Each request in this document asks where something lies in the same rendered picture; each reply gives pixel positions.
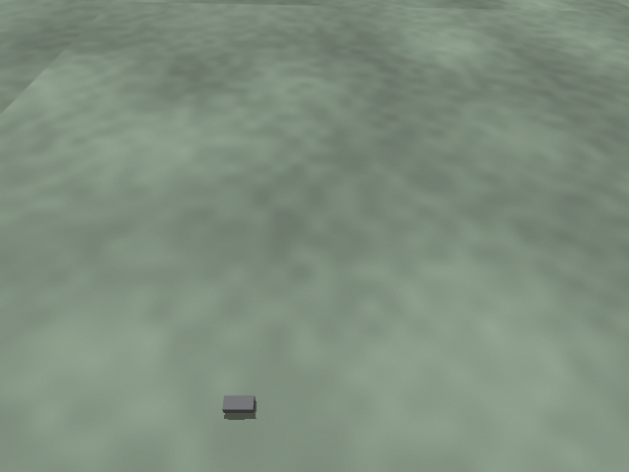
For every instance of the small box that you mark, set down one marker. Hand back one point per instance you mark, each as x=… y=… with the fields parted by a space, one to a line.
x=239 y=404

